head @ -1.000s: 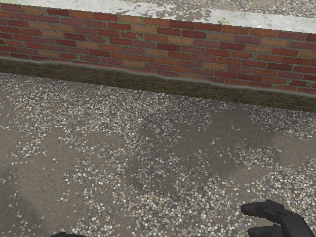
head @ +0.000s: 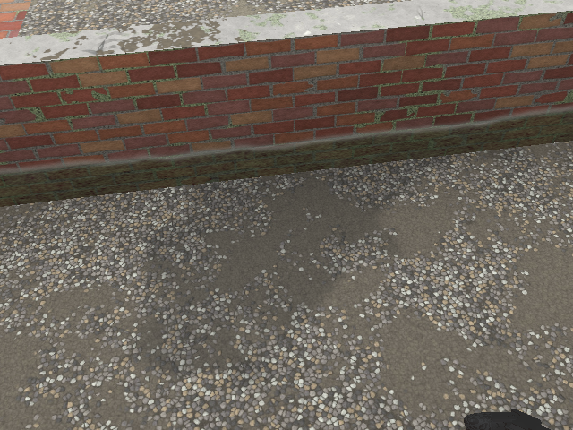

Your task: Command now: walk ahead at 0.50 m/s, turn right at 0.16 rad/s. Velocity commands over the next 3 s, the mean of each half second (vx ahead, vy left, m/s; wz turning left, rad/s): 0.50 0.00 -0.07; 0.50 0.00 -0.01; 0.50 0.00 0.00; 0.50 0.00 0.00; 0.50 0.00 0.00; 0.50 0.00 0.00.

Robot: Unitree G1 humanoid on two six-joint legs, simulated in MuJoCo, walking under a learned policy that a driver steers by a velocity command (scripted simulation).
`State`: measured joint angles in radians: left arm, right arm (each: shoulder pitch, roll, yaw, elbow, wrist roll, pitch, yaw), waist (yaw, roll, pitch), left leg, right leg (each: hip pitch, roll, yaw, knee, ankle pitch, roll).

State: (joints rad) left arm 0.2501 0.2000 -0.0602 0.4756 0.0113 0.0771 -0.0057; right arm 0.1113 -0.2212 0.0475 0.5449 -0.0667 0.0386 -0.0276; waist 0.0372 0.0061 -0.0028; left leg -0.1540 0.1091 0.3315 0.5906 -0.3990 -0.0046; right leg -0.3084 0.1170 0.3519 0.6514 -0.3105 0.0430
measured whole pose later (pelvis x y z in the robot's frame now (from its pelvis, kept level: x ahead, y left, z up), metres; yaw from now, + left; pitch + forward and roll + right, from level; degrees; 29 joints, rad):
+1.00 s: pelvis -0.01 +0.01 +0.00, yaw -5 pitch -2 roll +1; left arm 0.14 0.24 -0.08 0.51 0.02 0.05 -0.02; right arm 0.20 -0.26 0.09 0.56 -0.07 0.07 -0.03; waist -0.01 -0.01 0.02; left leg -0.11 0.12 0.41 0.58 -0.41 0.01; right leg -0.32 0.04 0.13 0.62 -0.26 0.01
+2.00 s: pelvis -0.01 +0.02 +0.00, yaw -6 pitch -2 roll +1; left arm 0.13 0.24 -0.09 0.52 0.02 0.05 -0.02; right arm 0.20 -0.25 0.10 0.55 -0.07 0.07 -0.02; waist -0.01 -0.01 0.01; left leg -0.11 0.12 0.40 0.57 -0.41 0.01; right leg -0.33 0.03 0.11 0.61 -0.25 0.01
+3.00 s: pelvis -0.01 +0.02 +0.00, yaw -7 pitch -2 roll +1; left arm 0.12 0.24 -0.09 0.52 0.03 0.05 -0.02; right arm 0.20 -0.25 0.11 0.55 -0.07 0.07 -0.02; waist -0.01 -0.01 0.01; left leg -0.10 0.11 0.39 0.56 -0.41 0.01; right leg -0.33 0.03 0.10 0.59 -0.23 0.01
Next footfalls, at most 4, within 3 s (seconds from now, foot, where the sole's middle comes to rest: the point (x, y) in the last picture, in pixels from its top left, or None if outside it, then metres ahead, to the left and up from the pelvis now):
none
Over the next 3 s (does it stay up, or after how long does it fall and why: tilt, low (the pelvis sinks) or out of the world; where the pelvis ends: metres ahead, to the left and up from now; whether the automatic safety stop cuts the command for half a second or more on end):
stays up -0.01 0.02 0.00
